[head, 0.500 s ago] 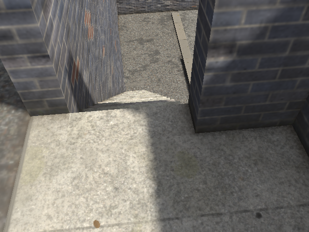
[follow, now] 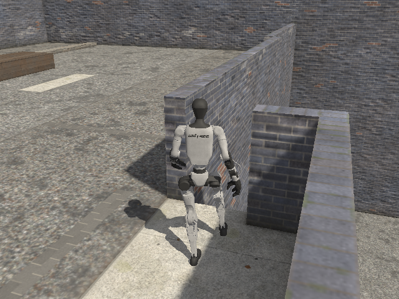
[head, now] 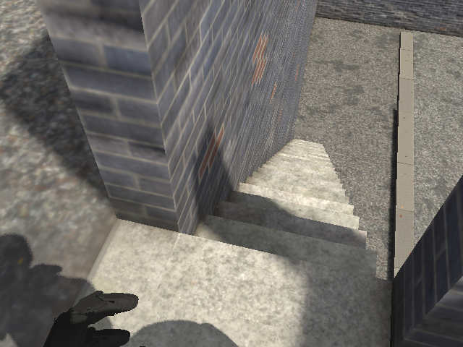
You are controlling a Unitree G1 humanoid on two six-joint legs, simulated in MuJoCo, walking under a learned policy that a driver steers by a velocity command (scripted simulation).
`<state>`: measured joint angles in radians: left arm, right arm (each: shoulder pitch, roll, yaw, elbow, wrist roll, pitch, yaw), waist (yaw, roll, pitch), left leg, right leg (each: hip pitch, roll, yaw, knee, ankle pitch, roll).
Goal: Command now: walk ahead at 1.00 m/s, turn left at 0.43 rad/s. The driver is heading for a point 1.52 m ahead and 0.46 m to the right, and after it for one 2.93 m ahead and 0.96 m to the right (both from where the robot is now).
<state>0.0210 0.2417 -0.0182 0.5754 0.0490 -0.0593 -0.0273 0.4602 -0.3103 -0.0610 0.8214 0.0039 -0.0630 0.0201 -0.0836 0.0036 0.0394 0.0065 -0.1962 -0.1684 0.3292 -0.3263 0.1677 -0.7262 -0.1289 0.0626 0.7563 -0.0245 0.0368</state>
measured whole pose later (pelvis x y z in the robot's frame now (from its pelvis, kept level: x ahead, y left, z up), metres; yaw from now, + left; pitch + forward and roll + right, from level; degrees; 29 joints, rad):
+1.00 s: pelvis +0.52 -0.12 -0.01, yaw -38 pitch +2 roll +2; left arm 0.16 0.18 0.01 0.62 -0.01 0.02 -0.02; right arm 0.35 -0.28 -0.05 0.82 0.02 0.12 -0.06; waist -0.06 0.04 0.02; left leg -0.43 0.00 0.02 0.93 -0.53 0.03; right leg -0.40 0.03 -0.05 0.68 -0.31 -0.08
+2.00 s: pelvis +0.78 -0.11 -0.10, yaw -13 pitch +1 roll +1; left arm 0.42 0.39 0.10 0.86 0.07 0.09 -0.14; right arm 0.36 -0.34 -0.10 0.89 0.00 -0.12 -0.16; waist 0.07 -0.10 0.02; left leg 0.02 0.07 0.17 0.94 -0.85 -0.05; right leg -0.51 -0.03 -0.02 0.58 0.55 -0.09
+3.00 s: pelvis +1.54 -0.43 -0.89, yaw -24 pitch +1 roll -6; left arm -0.05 0.16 0.02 0.59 0.13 -0.15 -0.02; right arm 0.88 -0.02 -0.01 0.99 -0.11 -0.06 -0.02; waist -0.12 0.02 0.03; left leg -0.45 -0.46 -0.22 0.83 -0.30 -0.26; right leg -0.60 -0.01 0.06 1.24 -0.29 -0.02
